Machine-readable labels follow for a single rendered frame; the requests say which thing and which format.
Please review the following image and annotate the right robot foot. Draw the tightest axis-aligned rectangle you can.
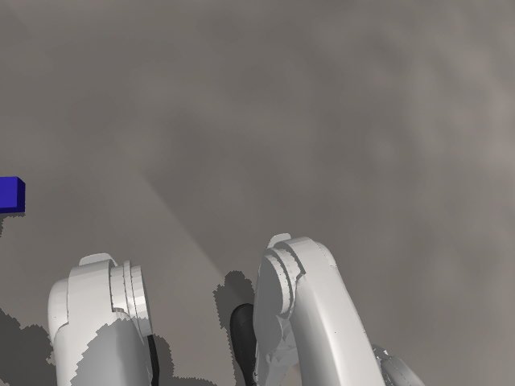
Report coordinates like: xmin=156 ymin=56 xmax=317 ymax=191
xmin=230 ymin=303 xmax=257 ymax=386

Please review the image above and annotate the right robot hand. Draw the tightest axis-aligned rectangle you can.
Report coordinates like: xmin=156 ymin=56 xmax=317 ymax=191
xmin=372 ymin=344 xmax=426 ymax=386

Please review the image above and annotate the small box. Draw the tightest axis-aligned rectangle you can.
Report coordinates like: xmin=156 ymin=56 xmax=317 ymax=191
xmin=0 ymin=176 xmax=25 ymax=213

